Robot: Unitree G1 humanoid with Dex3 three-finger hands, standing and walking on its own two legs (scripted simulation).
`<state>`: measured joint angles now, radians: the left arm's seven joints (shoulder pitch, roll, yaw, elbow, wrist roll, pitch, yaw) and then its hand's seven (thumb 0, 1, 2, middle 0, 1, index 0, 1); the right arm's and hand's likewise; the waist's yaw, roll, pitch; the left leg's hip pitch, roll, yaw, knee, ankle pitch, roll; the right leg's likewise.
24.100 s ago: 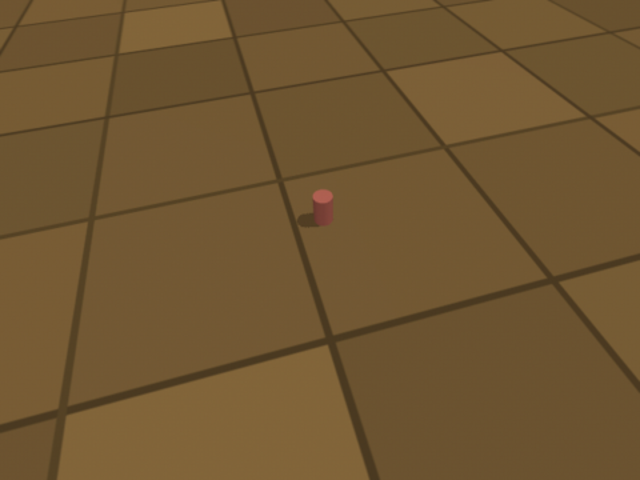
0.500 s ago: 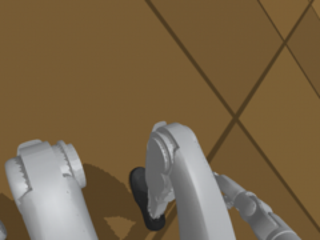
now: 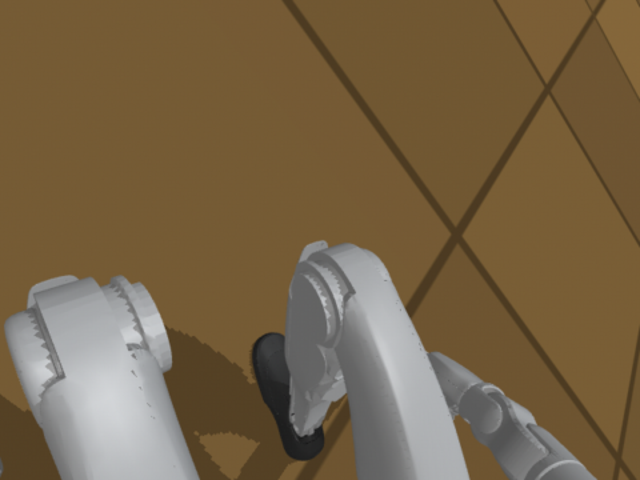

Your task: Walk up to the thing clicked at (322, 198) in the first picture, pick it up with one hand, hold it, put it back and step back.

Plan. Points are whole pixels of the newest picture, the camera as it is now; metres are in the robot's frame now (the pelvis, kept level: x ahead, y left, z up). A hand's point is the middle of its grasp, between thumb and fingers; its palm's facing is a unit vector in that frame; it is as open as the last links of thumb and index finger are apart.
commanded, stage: open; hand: left
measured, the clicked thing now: out of the picture +0.40 +0.34 -0.21
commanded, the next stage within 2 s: withdraw in 0.34 s
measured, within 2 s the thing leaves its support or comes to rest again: neither
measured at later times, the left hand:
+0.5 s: hand out of the picture +0.39 +0.34 -0.16, palm faces +0.53 -0.85 +0.00, open 17.2 cm
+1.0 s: hand out of the picture +0.34 +0.41 -0.07, palm faces +0.52 -0.85 -0.10, open 17.5 cm
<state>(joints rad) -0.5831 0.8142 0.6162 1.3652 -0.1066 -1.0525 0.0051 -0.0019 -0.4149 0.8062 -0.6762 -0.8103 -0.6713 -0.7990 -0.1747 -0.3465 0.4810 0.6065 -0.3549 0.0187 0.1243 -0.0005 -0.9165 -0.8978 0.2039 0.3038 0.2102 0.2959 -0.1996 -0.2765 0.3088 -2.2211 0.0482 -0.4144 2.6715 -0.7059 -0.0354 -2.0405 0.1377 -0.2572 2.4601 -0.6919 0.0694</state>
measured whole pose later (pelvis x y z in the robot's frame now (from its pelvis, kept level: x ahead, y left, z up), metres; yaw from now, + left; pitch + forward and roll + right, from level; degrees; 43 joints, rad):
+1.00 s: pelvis +0.00 -0.01 +0.03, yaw +3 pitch +19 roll -14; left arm -0.50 0.78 0.62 1.13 -0.16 -0.74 -0.20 -0.01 -0.54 0.05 -0.04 -0.04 -0.06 -0.02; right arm -0.06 -0.34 0.30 0.60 -0.18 0.06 0.08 0.00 -0.88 -0.89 0.21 0.30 0.21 0.30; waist -0.11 -0.14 0.11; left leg -2.24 0.07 -0.31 2.55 -0.68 -0.02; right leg -2.07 0.10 -0.20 2.39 -0.70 0.05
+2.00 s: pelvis +0.08 +0.00 +0.38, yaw +17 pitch +19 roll -3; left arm 0.22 0.29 0.11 0.26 -0.01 0.23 0.18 -0.01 -0.50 0.07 -0.06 -0.06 -0.07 -0.05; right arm 0.20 -0.23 0.01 0.52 0.04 -0.01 -0.15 0.01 -0.90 -0.90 0.20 0.30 0.21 0.30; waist -0.03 0.02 -0.17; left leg -1.08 0.06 -0.06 1.28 -0.54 -0.02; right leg -0.98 0.01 -0.05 1.24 -0.59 0.00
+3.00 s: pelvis +0.08 -0.01 +0.44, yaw +18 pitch +7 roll -2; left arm 0.47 0.21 -0.02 0.00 -0.01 0.25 0.13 -0.01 -0.52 0.07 -0.06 -0.06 -0.06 -0.05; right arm 0.29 -0.21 0.03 0.50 0.01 -0.11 -0.18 0.01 -0.90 -0.90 0.20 0.30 0.21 0.30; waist -0.02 0.05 -0.10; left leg -0.65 0.05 -0.03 0.95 -0.42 -0.03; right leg -0.57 0.01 -0.04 0.92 -0.47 0.00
